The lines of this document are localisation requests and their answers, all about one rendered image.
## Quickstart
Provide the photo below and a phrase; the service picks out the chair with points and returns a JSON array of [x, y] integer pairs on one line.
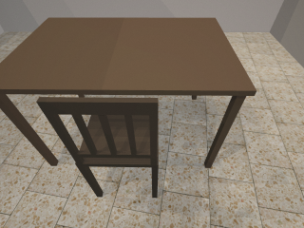
[[121, 132]]

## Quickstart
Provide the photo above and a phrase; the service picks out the table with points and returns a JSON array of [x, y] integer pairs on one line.
[[158, 56]]

